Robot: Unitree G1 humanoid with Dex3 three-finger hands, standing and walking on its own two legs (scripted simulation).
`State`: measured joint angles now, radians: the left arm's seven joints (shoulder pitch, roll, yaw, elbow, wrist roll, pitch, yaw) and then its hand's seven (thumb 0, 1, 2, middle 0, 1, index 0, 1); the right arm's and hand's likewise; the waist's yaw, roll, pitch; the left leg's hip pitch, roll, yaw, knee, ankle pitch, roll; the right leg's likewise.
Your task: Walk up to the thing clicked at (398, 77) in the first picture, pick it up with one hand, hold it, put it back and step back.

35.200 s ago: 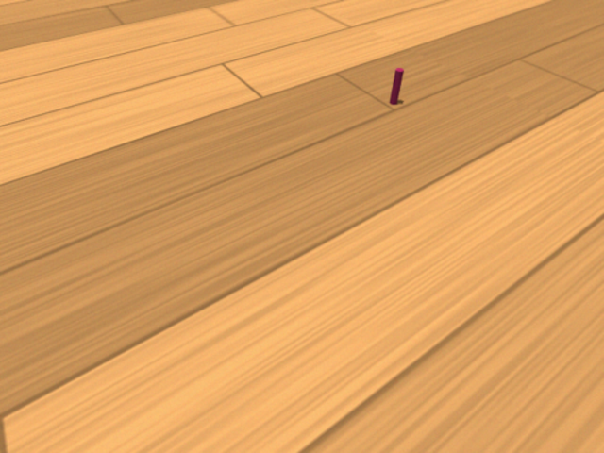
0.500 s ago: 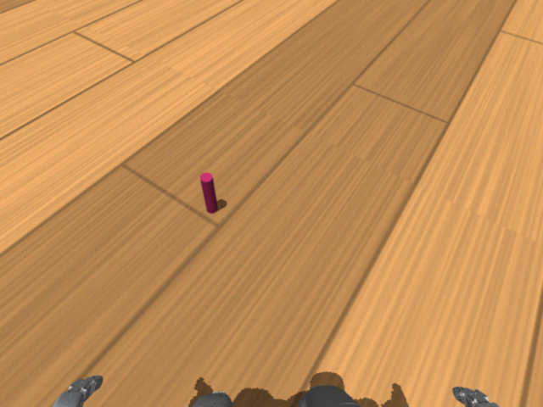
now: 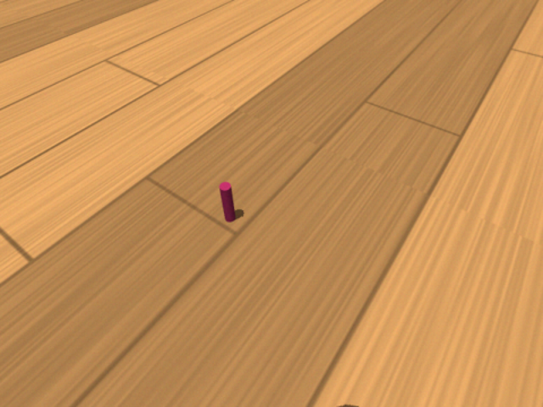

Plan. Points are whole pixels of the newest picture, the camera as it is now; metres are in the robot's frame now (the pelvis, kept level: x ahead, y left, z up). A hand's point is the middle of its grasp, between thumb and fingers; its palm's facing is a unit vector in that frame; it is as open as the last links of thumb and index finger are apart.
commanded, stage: step back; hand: left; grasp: from the side
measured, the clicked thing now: (227, 203) +1.00 +0.23 -0.65
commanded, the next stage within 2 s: stand in 0.72 s
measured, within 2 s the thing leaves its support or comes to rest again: neither
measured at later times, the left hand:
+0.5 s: hand out of the picture +0.15 +0.24 -0.14, palm faces +0.03 -0.95 -0.32, open 7.4 cm
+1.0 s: hand out of the picture +0.13 +0.25 -0.14, palm faces +0.02 -0.95 -0.32, open 7.4 cm
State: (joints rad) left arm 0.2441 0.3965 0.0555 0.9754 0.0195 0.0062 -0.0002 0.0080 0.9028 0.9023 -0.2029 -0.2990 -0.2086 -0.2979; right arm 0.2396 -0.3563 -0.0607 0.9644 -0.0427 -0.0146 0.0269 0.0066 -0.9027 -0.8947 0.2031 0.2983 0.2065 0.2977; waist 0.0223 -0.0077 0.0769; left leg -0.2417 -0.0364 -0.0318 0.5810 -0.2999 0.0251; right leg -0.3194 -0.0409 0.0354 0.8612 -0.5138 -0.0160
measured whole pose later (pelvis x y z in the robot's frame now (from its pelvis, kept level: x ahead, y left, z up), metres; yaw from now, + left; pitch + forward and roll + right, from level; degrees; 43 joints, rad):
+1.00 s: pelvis +0.05 +0.00 +0.02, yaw +1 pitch -3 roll +0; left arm 0.07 0.35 0.00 1.13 0.00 0.00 -0.01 0.01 0.90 0.90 -0.20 -0.30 -0.21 -0.30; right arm 0.05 -0.33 -0.01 1.09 -0.01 -0.02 0.00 0.00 -0.90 -0.89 0.20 0.30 0.21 0.30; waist 0.02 -0.01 0.07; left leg -0.07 -0.01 -0.02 0.36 -0.23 0.00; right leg -0.13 -0.05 -0.04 0.37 -0.18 0.03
